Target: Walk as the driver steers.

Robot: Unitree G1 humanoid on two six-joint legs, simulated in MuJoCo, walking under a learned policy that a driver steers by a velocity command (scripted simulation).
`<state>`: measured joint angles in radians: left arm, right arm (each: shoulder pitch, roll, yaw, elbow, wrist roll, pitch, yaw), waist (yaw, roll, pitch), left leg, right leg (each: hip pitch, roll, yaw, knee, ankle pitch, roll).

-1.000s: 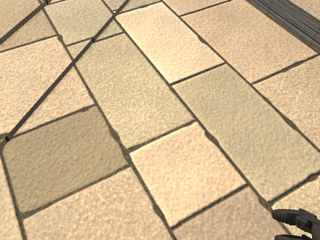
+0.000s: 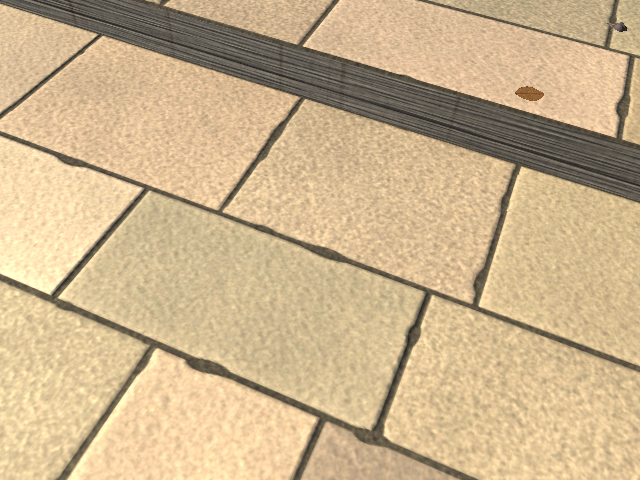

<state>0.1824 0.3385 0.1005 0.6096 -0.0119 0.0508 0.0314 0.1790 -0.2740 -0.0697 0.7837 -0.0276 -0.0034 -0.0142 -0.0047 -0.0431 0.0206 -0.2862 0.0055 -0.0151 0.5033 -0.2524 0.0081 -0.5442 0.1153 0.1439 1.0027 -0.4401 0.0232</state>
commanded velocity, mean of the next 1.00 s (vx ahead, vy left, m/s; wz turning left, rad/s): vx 0.12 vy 0.00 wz -0.32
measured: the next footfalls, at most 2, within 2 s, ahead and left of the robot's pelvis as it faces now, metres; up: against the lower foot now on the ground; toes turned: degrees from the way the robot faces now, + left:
right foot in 0.32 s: +0.02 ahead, -0.15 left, +0.00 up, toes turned -13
left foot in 0.80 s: +0.14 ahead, +0.06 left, +0.00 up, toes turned -16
